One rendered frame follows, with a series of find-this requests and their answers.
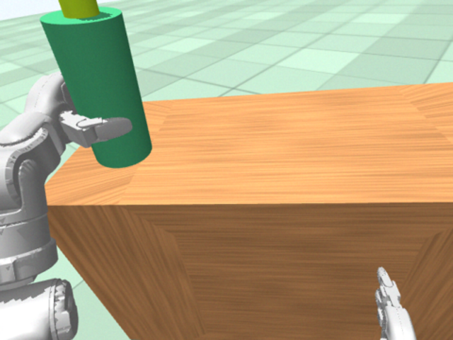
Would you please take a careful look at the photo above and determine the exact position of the left robot hand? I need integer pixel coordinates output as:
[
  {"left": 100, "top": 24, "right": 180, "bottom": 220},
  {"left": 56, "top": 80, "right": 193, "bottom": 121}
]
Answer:
[{"left": 24, "top": 71, "right": 132, "bottom": 148}]

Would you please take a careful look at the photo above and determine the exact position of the bottle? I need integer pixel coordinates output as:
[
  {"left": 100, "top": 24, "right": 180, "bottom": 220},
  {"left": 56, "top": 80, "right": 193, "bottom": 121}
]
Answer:
[{"left": 40, "top": 0, "right": 152, "bottom": 168}]

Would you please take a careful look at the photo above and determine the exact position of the left robot arm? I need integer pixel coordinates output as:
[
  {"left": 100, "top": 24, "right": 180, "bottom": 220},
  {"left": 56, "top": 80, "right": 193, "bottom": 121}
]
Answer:
[{"left": 0, "top": 112, "right": 79, "bottom": 340}]

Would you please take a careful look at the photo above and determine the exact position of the right robot hand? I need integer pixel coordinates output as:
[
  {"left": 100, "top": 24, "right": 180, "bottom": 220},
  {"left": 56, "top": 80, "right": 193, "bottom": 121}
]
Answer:
[{"left": 375, "top": 267, "right": 417, "bottom": 340}]

